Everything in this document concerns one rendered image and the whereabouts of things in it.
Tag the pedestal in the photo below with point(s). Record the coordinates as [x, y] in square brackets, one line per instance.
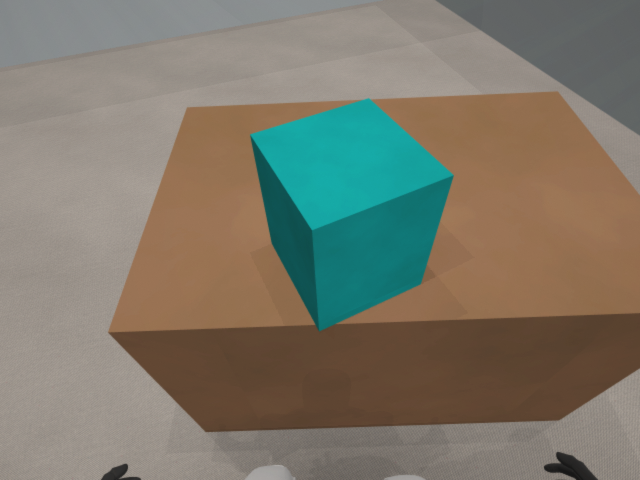
[529, 306]

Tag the carton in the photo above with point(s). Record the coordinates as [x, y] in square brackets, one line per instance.
[353, 204]

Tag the robot right hand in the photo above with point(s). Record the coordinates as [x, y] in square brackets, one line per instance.
[570, 466]

